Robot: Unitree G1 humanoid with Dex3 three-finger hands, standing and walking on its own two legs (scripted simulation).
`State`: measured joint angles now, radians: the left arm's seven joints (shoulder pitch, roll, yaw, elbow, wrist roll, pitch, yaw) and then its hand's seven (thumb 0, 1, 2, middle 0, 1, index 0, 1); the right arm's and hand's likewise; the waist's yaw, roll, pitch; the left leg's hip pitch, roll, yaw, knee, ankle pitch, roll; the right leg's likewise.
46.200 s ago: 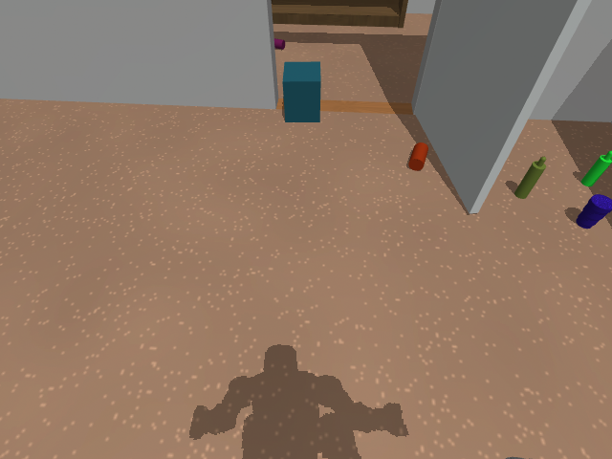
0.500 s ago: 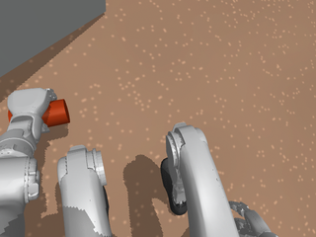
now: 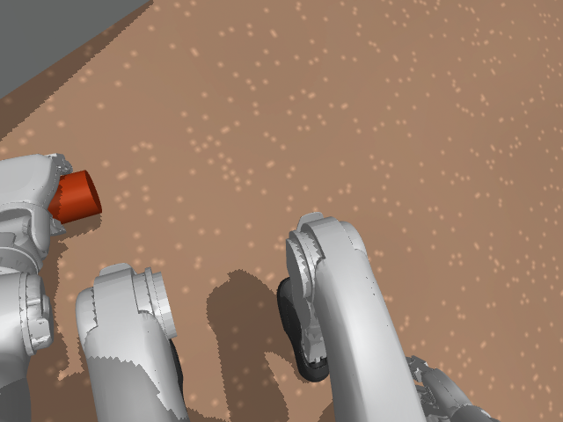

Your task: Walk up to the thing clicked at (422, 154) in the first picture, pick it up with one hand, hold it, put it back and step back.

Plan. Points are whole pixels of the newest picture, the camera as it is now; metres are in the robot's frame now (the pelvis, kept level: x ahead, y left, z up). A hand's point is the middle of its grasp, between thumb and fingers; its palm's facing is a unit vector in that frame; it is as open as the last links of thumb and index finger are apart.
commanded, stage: rest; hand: left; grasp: from above
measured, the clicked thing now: (47, 204) +0.44 +0.26 -0.25
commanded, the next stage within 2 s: open in 0.98 s
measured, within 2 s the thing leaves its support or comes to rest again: rests again in 1.56 s
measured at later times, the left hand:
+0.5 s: hand (50, 203) +0.43 +0.25 -0.24, palm faces -0.45 -0.11 -0.89, open 9.8 cm
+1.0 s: hand (44, 204) +0.43 +0.26 -0.24, palm faces -0.45 -0.13 -0.88, open 9.7 cm
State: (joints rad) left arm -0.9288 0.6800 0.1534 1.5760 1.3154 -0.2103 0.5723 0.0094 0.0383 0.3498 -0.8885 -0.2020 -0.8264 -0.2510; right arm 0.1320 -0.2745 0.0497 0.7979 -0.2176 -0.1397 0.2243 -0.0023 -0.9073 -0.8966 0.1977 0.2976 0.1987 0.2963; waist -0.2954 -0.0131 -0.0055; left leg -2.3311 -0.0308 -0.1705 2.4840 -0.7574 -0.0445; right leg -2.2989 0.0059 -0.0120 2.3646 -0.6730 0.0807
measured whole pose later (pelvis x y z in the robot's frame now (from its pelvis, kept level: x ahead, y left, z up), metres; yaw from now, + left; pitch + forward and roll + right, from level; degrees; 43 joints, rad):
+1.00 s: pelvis -0.01 +0.01 -0.02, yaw -4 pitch +28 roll -12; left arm -0.99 0.83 0.18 1.80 1.37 -0.25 0.68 -0.01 0.09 0.21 -0.95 -0.09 -0.89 -0.13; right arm 0.12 -0.32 0.14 0.80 -0.29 -0.23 0.32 0.00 -0.90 -0.90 0.20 0.30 0.20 0.30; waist -0.37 -0.05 0.07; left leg -2.35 -0.03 -0.23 2.59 -0.74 -0.02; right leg -2.28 0.03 -0.06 2.40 -0.64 0.09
